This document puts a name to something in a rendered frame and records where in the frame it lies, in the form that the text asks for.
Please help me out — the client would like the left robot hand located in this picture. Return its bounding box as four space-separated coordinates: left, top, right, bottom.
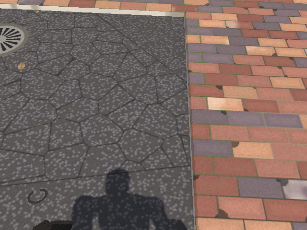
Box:
33 219 73 230

